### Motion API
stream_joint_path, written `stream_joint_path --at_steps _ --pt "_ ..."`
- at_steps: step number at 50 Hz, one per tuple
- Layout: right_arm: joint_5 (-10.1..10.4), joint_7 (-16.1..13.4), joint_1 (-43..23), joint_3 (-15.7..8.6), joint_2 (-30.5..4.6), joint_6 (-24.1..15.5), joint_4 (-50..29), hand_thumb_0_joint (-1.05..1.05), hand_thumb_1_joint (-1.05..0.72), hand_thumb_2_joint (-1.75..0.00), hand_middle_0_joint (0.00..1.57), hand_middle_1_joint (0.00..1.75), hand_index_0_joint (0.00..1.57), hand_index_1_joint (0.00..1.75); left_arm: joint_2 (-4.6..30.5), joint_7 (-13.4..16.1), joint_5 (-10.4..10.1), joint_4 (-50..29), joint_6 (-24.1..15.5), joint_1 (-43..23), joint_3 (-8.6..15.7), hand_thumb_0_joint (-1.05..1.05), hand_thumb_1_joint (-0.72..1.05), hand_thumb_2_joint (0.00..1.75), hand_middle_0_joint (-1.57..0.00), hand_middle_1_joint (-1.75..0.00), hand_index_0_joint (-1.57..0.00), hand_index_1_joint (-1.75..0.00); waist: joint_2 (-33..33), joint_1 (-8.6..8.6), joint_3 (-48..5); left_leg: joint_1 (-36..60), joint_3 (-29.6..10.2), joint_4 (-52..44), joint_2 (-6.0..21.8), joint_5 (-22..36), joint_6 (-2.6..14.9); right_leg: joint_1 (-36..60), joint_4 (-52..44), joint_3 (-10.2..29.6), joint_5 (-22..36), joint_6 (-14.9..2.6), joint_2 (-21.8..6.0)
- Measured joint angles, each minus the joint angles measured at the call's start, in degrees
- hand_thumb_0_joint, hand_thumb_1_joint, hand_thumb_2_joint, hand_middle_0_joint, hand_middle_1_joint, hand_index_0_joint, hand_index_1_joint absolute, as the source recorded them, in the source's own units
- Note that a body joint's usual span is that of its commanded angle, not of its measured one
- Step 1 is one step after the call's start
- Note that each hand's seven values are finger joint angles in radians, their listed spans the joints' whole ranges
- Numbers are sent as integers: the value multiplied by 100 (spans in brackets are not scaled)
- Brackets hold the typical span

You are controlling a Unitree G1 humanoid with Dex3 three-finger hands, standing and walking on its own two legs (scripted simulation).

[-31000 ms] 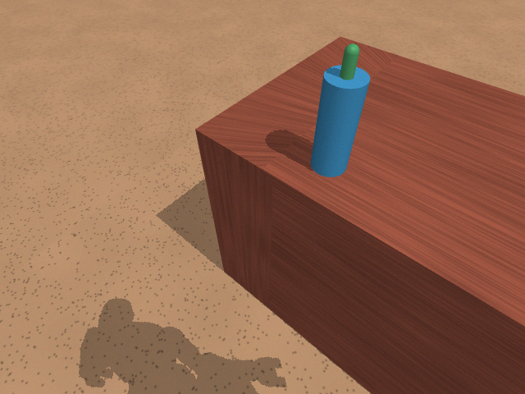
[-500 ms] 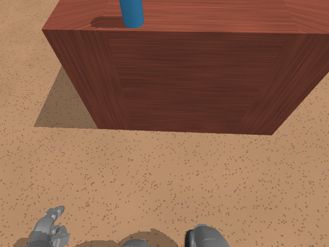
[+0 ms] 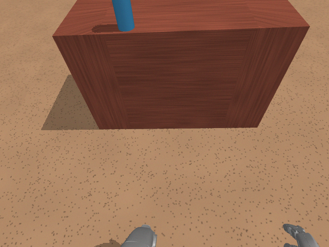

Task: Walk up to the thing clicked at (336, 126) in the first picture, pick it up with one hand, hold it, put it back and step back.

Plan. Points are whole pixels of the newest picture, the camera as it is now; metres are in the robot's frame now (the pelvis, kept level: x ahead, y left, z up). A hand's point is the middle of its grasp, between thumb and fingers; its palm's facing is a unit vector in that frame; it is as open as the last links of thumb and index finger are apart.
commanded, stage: step back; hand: left
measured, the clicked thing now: out of the picture +1.04 +0.26 +0.13
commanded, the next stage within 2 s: stand in 1.06 s
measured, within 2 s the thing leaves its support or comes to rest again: neither
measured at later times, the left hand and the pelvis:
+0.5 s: hand out of the picture +0.02 +0.27 -0.14, palm faces +0.09 -0.92 -0.39, open 7.4 cm; pelvis -0.03 -0.01 +0.00, yaw +5 degrees
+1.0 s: hand out of the picture +0.06 +0.29 -0.15, palm faces +0.12 -0.91 -0.40, open 7.4 cm; pelvis +0.01 +0.01 +0.00, yaw +6 degrees
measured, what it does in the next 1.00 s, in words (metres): steps on the spot: left foot, then left foot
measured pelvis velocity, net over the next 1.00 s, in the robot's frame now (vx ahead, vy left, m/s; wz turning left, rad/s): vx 0.01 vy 0.01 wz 0.11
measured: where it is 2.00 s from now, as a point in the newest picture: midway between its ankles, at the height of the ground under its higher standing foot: outside the picture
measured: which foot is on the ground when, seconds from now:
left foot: up 0.00-0.24, down 0.26-0.54, up 0.56-0.80, down 0.82-1.00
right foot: down 0.00-1.00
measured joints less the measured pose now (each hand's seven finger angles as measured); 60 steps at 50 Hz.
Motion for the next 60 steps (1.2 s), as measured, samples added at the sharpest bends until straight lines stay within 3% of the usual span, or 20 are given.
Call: stream_joint_path --at_steps 1,3,6,9,12,14,15,19,22,24,26,27,29,31,35,39,42,44,50,60 --pt "17 15 85 14 16 3 75 0 -91 -90 20 30 21 30 -1 16 10 24 0 73 5 1 90 90 -20 -30 -20 -30 -57 46 -62 -22 -97 384 -156 -18 -18 -24 -68 68 76 -14 -75" --pt "39 29 262 21 -10 -55 178 0 -91 -90 20 30 21 30 -27 41 7 77 -10 124 15 1 90 90 -20 -30 -20 -30 -13 -24 -139 -5 -296 897 -332 150 -38 -34 -272 18 269 40 -165" --pt "24 29 550 16 -51 -139 331 0 -91 -90 20 30 21 30 -32 30 19 32 -92 85 46 1 90 90 -21 -30 -20 -30 142 -113 -199 285 -330 877 -269 276 -108 -135 -393 -145 419 71 -182" --pt "-25 72 805 23 -31 -179 572 0 -91 -90 20 30 21 30 22 1 56 -93 -182 -26 86 1 89 90 -21 -30 -20 -30 210 -165 -221 818 -79 10 -56 -12 -177 -225 -342 -357 413 26 -218" --pt "-73 135 977 42 55 -245 789 1 -91 -90 20 30 21 30 129 -25 28 -187 -207 -162 112 1 89 90 -21 -30 -20 -30 123 -203 -248 1411 256 -1199 101 -245 -128 -315 -171 -553 338 46 -331" --pt "-94 147 944 28 189 -326 914 1 -91 -90 20 30 21 30 235 -19 -6 -185 -179 -239 112 1 90 90 -20 -30 -20 -30 -155 -172 -146 1732 402 -1812 -36 591 -95 -339 34 -471 263 122 -508" --pt "-109 150 924 27 265 -375 926 1 -91 -90 20 30 21 30 275 -8 -25 -171 -158 -213 113 1 90 90 -20 -30 -20 -30 -335 -134 -125 1845 518 -1924 -125 713 -88 -358 142 -341 222 93 -588" --pt "-116 188 1021 27 309 -543 803 1 -91 -90 21 30 21 30 220 -58 -92 93 -72 -154 63 1 90 90 -20 -30 -20 -30 -322 -339 -387 1865 445 -1885 10 580 87 -596 890 -224 -571 21 -279" --pt "-123 188 996 38 292 -585 747 1 -90 -90 21 30 21 30 206 -114 -132 110 -172 -174 52 1 90 90 -20 -30 -20 -30 -335 -377 -411 1940 435 -1961 132 595 19 -639 706 -241 -489 3 -222" --pt "-104 199 945 36 243 -585 709 1 -90 -90 21 30 21 30 184 -127 -137 118 -257 -216 51 1 90 90 -20 -30 -20 -30 -312 -406 -370 1933 411 -1862 216 527 -88 -511 168 -297 -207 14 -193" --pt "-66 192 881 27 153 -523 686 0 -90 -90 21 30 21 30 119 -99 -122 147 -348 -274 55 1 90 90 -20 -30 -20 -30 -175 -405 -299 1856 344 -1524 370 311 -161 -308 -345 -411 613 22 -67" --pt "-44 166 857 20 101 -480 688 0 -90 -90 21 30 21 30 55 -74 -99 162 -390 -306 53 1 90 90 -20 -30 -20 -30 -34 -415 -266 1773 241 -1264 475 167 -73 -251 -372 -516 763 9 37" --pt "-28 93 821 15 97 -384 723 1 -91 -90 20 30 21 30 -23 -45 -45 156 -451 -314 31 1 90 90 -20 -30 -20 -30 6 -364 -320 1437 11 -523 313 -327 27 -280 -276 -585 625 -31 52" --pt "-21 71 765 19 99 -355 745 1 -91 -90 20 30 21 30 -77 -42 -30 150 -457 -313 3 1 90 90 -20 -30 -20 -30 -62 -265 -316 1144 27 48 105 -515 65 -245 -307 -534 557 -89 -31" --pt "-5 79 641 22 3 -437 721 1 -91 -90 20 30 20 30 -168 -17 -68 187 -526 -294 -77 1 90 90 -21 -30 -20 -30 46 -201 -214 792 23 88 110 -217 66 -95 -566 -549 634 -15 -82" --pt "-3 76 508 38 17 -451 741 0 -91 -90 20 30 20 30 -100 15 -99 258 -485 -331 -99 1 89 90 -21 -30 -20 -30 60 -186 -112 904 256 -814 280 65 20 -115 -435 -543 499 54 -163" --pt "-8 52 401 45 109 -476 823 0 -91 -90 20 30 20 30 4 60 -171 269 -399 -447 -103 1 89 90 -21 -30 -20 -30 -42 -205 -3 1173 449 -1581 248 1035 -47 -199 -69 -535 260 157 -310" --pt "-19 44 300 78 234 -462 885 0 -91 -90 20 30 20 30 71 92 -218 268 -323 -526 -98 1 90 90 -20 -30 -20 -30 -212 -149 48 1216 579 -1567 158 1001 -107 -243 61 -404 191 216 -416" --pt "27 90 -25 219 421 -383 1029 0 -91 -90 20 30 21 30 121 85 -224 445 -276 -673 -139 1 90 90 -20 -30 -20 -30 -135 -180 -104 1153 580 -1382 355 774 -102 -97 -286 -395 331 253 -206" --pt "64 154 -254 309 431 -599 1317 0 -91 -90 20 30 21 30 -6 -2 -265 847 -328 -898 -327 1 90 90 -20 -30 -20 -30 -206 -249 -276 1695 669 -2272 260 1136 -58 418 -1161 -345 707 342 -280"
